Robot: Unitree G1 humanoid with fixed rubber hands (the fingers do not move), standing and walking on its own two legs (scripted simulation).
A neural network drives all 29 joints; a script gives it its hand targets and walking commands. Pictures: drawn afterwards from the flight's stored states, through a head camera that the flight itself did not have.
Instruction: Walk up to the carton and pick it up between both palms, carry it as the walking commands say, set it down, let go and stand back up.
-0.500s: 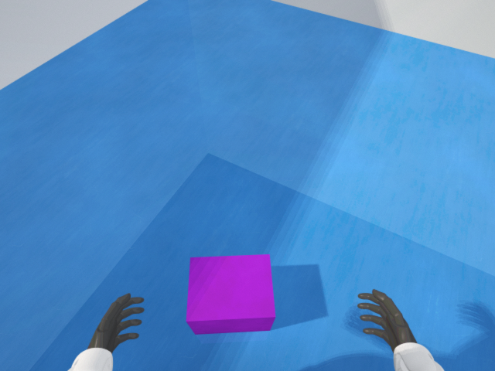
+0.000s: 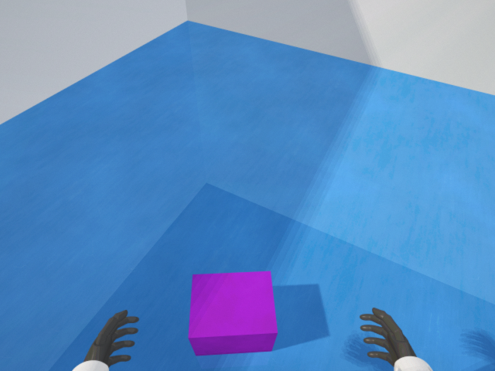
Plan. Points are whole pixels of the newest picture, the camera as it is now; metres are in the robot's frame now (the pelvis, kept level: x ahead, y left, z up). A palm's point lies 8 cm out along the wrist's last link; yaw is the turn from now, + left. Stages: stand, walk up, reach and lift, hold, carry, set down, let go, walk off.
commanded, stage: stand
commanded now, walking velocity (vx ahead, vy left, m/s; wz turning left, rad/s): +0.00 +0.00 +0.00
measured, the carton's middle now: (233, 313) +0.43 +0.05 -0.66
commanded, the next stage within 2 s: none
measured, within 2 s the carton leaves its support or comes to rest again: neither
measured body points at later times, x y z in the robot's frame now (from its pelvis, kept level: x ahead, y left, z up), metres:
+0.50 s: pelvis +0.02 +0.00 +0.00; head +0.02 +0.01 +0.45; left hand +0.14 +0.29 -0.11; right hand +0.14 -0.30 -0.10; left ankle +0.00 +0.10 -0.74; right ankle -0.02 -0.12 -0.74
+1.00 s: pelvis +0.01 -0.01 +0.01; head +0.01 +0.00 +0.46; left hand +0.12 +0.30 -0.11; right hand +0.11 -0.32 -0.10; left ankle +0.00 +0.10 -0.74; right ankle -0.02 -0.12 -0.74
